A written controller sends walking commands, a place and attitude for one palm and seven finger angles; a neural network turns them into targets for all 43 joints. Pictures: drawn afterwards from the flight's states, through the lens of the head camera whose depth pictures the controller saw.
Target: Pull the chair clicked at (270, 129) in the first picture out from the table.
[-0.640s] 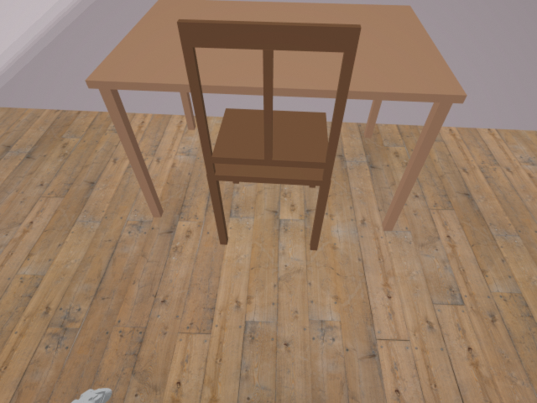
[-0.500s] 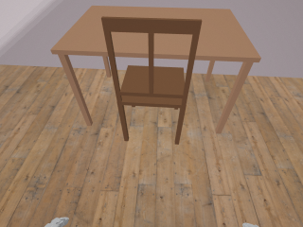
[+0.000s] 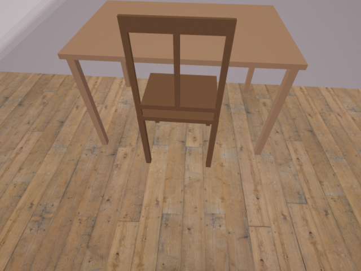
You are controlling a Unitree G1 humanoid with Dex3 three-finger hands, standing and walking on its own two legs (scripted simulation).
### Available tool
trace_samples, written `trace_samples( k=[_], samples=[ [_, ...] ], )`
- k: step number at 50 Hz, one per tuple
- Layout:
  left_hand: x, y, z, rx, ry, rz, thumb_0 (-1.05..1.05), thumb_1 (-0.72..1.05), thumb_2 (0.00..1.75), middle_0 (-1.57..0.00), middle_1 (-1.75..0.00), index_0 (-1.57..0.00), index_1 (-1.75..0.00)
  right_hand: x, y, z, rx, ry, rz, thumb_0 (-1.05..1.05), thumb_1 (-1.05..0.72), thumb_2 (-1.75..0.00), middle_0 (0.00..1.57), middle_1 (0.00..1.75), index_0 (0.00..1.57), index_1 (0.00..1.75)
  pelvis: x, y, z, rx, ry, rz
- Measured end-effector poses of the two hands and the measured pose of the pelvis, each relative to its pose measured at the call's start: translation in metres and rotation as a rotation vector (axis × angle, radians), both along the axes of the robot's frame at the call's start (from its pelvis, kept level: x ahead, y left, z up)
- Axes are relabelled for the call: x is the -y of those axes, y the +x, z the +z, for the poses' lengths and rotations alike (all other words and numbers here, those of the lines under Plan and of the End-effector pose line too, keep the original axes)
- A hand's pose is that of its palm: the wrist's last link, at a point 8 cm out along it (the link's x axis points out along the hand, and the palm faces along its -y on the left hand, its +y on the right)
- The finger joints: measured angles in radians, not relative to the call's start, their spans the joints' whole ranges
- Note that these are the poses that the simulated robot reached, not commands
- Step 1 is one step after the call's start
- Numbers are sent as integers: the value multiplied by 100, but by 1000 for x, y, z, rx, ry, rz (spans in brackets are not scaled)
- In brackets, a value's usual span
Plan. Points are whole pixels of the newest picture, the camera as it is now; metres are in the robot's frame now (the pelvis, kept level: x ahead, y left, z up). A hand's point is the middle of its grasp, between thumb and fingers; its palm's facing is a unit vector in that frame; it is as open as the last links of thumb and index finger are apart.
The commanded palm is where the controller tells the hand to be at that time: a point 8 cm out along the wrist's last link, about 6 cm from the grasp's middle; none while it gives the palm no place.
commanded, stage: stand and wait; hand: left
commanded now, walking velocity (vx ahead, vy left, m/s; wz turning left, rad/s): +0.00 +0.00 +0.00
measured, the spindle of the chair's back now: (177, 74) +0.91 +0.07 -0.07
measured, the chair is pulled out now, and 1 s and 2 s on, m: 0.00 0.00 0.00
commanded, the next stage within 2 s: look at it before walking up in 0.18 s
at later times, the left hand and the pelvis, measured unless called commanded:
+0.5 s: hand out of the picture +0.08 +0.24 -0.16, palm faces -0.04 -0.95 -0.32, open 7.3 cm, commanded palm none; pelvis +0.00 +0.00 +0.00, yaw +0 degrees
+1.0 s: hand out of the picture +0.07 +0.24 -0.16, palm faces -0.02 -0.95 -0.32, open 7.3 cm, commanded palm none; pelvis +0.01 +0.00 +0.00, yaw +0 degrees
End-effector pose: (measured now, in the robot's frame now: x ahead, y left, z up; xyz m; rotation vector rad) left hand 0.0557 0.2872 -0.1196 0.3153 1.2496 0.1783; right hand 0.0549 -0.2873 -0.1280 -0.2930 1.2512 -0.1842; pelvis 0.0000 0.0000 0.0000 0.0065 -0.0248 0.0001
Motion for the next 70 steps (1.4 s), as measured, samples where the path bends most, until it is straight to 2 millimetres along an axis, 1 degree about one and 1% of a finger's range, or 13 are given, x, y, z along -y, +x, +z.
trace_samples(
  k=[4, 8, 17, 23, 41, 49, 54, 60, 62, 65, 67, 68, 70],
  samples=[
    [1, -1, 0, -2, 0, 1, 1, 91, 90, -20, -30, -21, -30, 0, -7, -1, -14, 4, -8, 1, -90, -90, 20, 30, 21, 30, 1, -1, 0, 0, 0, -1],
    [3, 2, 0, 6, -1, -1, 1, 91, 90, -20, -30, -21, -30, -1, -8, -2, -13, 9, -12, 1, -90, -90, 20, 30, 21, 30, 2, -1, 1, 1, 0, -2],
    [6, 11, 1, 36, -9, -9, 1, 91, 90, -20, -30, -21, -30, -5, -2, -1, 9, 17, -11, 1, -90, -90, 20, 30, 21, 30, 2, -1, 1, 0, -1, -4],
    [6, 15, 1, 40, -13, -11, 1, 91, 90, -20, -30, -21, -30, -6, 2, 1, 19, 14, -7, 1, -90, -90, 20, 30, 21, 30, 1, 0, 1, -2, -1, -5],
    [3, 7, -1, 2, -13, 7, 1, 91, 90, -20, -30, -21, -30, -8, 8, 2, 5, 10, -2, 1, -90, -90, 20, 30, 21, 30, -1, 6, 2, -7, -1, -4],
    [5, 7, -2, 1, -12, 16, 1, 91, 90, -20, -30, -21, -30, -11, 11, 0, 8, 17, -4, 1, -90, -90, 20, 30, 21, 30, -1, 9, 2, -6, -1, -5],
    [17, 0, -14, -36, -51, 29, 1, 91, 90, -20, -30, -20, -30, -23, 4, -9, -15, 48, -25, 1, -91, -90, 20, 30, 20, 30, 0, 21, -3, -5, -1, -16],
    [44, -13, -34, -135, -114, 46, 1, 91, 90, -20, -30, -20, -30, -38, -14, -24, -82, 97, -94, 1, -90, -90, 20, 30, 21, 30, 7, 48, -12, -16, 14, -38],
    [55, -13, -38, -170, -124, 46, 1, 91, 90, -20, -30, -20, -30, -39, -22, -29, -111, 112, -127, 1, -90, -90, 20, 30, 21, 30, 14, 57, -16, -20, 20, -52],
    [74, -5, -39, -183, -137, 63, 1, 91, 90, -20, -30, -20, -30, -36, -32, -37, -181, 130, -157, 1, -90, -90, 20, 30, 21, 30, 24, 73, -20, -26, -3, -39],
    [85, -2, -37, -161, -139, 94, 1, 91, 90, -20, -30, -20, -30, -34, -30, -36, -236, 138, -152, 1, -90, -90, 20, 30, 21, 30, 30, 84, -19, -30, -3, -28],
    [90, -3, -36, -159, -139, 109, 1, 91, 90, -20, -30, -20, -30, -32, -24, -34, -250, 139, -147, 1, -91, -90, 20, 30, 21, 30, 32, 90, -17, -31, -1, -27],
    [98, -9, -31, -184, -141, 137, 0, 91, 90, -20, -30, -20, -30, -28, -3, -31, -240, 138, -138, 1, -91, -90, 20, 30, 20, 30, 35, 102, -14, -29, 4, -35]
  ],
)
